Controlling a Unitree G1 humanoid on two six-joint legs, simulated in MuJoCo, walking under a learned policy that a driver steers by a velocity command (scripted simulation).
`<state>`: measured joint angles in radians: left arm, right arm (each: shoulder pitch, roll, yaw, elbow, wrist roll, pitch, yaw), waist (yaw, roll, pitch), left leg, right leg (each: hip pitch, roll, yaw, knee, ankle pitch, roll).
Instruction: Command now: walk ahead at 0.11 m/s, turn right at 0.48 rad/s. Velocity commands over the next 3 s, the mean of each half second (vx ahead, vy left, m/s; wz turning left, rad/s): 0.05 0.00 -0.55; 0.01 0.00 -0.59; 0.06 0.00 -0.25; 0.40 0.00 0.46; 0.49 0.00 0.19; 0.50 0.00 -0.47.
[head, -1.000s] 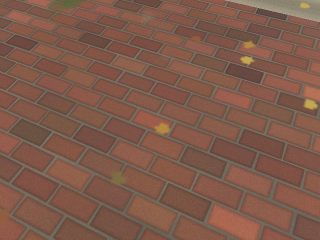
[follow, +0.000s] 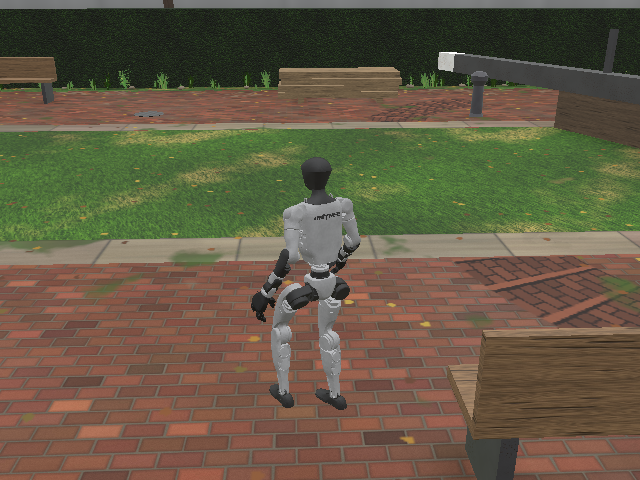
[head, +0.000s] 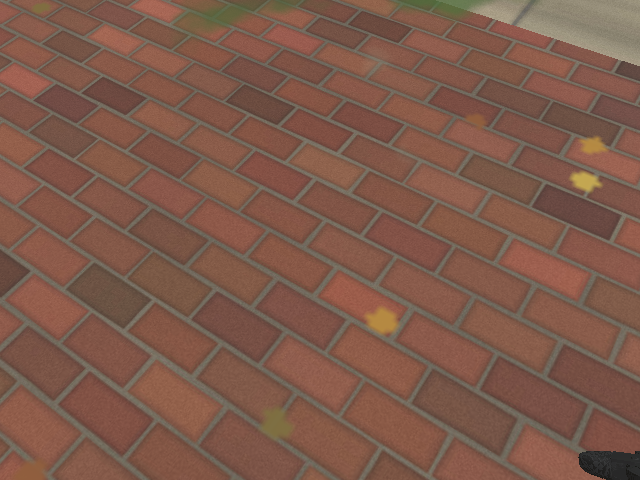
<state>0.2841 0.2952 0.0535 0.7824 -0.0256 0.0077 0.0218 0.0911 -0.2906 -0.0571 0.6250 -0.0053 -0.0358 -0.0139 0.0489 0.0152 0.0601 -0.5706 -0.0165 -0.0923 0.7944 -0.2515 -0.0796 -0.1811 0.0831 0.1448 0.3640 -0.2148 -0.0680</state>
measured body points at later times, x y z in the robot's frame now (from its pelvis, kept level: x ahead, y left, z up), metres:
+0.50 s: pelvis +0.08 +0.02 -0.01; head +0.12 +0.01 +0.44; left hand +0.30 +0.25 -0.11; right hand +0.14 -0.29 -0.11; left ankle +0.15 +0.12 -0.75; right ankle +0.04 -0.12 -0.70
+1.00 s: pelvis +0.07 -0.03 -0.01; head +0.09 -0.08 +0.44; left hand +0.37 +0.12 -0.08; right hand +0.05 -0.36 -0.11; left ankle +0.18 +0.09 -0.70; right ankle +0.04 -0.12 -0.75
